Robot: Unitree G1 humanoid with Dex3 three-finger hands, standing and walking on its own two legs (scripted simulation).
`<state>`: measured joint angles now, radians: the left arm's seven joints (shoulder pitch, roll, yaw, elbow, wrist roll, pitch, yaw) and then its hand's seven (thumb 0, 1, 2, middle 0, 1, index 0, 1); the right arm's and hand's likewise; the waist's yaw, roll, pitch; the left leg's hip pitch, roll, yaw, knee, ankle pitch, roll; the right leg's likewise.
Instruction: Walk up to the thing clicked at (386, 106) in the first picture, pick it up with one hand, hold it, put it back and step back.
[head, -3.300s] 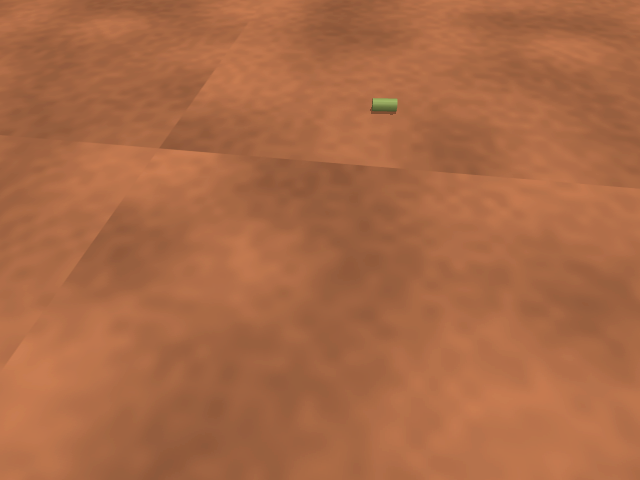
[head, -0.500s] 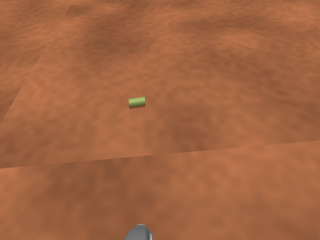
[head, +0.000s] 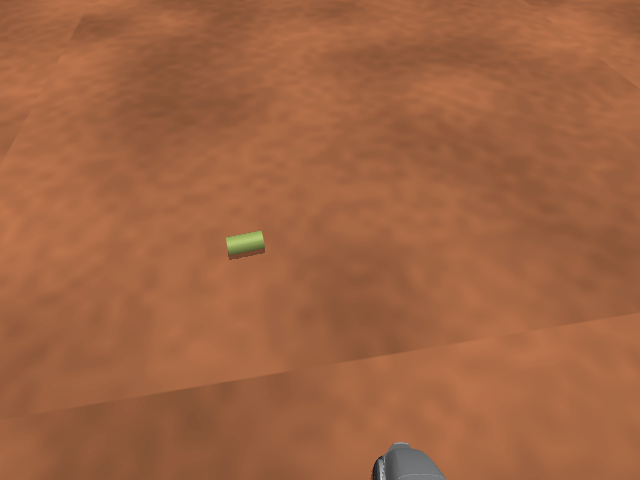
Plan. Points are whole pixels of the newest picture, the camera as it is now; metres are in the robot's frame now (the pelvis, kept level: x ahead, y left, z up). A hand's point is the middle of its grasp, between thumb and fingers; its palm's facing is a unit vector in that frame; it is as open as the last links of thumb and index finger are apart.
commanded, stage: walk up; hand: left
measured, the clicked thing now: (245, 242) +1.07 +0.28 -0.74
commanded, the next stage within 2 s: none
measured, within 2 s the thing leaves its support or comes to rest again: neither
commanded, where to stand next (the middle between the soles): +0.65 +0.04 m, yaw +0 degrees
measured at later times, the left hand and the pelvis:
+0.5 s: hand (149, 445) +0.21 +0.25 -0.12, palm faces +0.05 -0.92 -0.40, open 7.4 cm; pelvis +0.18 -0.03 +0.00, yaw +2 degrees
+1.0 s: hand (144, 333) +0.39 +0.31 -0.15, palm faces -0.02 -0.94 -0.33, open 7.4 cm; pelvis +0.35 +0.04 +0.01, yaw +2 degrees
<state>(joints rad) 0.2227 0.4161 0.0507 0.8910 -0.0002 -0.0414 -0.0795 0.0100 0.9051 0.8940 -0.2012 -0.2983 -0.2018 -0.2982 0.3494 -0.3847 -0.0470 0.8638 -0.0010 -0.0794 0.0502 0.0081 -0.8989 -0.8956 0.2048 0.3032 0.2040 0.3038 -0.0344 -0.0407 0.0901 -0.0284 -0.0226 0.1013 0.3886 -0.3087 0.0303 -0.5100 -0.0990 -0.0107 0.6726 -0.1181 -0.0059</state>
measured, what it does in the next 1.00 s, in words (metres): walks ahead: right foot, then left foot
